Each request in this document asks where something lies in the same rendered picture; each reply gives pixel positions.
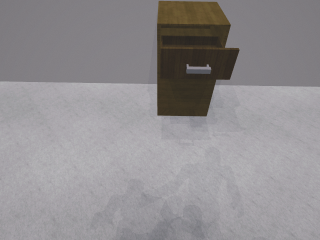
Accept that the handle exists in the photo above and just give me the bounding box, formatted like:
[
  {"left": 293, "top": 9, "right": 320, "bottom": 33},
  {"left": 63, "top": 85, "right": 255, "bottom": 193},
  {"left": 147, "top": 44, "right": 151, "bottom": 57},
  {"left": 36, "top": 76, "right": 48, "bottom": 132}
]
[{"left": 186, "top": 64, "right": 212, "bottom": 74}]

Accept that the drawer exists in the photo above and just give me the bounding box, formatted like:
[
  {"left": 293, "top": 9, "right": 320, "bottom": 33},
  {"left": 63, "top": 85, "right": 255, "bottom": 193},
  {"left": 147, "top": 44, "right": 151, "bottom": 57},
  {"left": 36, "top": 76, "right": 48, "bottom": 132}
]
[{"left": 160, "top": 35, "right": 240, "bottom": 80}]

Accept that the cabinet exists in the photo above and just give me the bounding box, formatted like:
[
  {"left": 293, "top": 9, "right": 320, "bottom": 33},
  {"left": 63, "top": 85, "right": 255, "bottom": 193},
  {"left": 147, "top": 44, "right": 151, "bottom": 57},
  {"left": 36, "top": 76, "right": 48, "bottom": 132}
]
[{"left": 157, "top": 1, "right": 231, "bottom": 117}]

